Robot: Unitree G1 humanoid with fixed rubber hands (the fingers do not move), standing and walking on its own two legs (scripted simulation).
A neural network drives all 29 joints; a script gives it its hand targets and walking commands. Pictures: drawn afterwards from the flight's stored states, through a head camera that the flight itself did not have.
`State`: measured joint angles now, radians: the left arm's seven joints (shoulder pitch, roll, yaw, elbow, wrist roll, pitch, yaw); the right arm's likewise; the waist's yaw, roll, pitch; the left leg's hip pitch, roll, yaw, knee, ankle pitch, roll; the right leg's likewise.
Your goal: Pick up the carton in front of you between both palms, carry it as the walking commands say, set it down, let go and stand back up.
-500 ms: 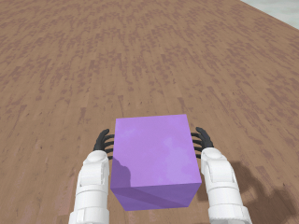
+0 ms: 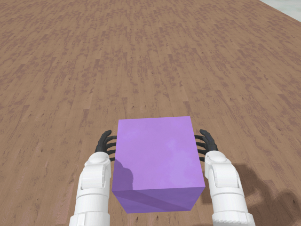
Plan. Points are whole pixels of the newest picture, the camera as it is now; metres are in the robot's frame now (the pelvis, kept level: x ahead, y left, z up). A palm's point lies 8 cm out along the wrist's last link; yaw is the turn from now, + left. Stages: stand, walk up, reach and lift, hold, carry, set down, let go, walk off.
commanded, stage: carry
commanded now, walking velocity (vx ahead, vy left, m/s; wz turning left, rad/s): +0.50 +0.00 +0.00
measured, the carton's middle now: (156, 167) +0.31 +0.00 -0.05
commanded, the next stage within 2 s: none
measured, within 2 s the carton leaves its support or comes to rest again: neither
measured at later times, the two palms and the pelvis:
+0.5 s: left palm (107, 104) +0.52 +0.17 +0.03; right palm (190, 106) +0.49 -0.13 +0.03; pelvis +0.22 +0.04 +0.01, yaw -4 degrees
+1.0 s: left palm (112, 80) +0.65 +0.16 +0.04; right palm (185, 79) +0.64 -0.13 +0.04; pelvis +0.35 +0.02 +0.01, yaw -2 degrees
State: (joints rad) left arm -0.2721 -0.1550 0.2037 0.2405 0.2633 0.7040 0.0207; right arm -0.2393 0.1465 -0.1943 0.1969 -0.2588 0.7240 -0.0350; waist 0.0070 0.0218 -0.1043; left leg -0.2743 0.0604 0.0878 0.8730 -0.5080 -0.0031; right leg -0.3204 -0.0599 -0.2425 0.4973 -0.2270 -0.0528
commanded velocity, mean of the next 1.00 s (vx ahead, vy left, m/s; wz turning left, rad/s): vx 0.12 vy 0.00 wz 0.00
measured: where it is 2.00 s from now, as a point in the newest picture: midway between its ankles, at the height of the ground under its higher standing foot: outside the picture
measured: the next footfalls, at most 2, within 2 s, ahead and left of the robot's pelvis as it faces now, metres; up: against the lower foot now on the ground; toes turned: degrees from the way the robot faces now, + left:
left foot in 0.26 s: +0.27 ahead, +0.13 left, +0.00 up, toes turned +10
right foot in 0.60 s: +0.39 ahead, -0.10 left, +0.00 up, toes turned +20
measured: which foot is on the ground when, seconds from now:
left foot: up 0.00-0.24, down 0.26-1.00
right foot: down 0.00-0.28, up 0.30-0.58, down 0.60-1.00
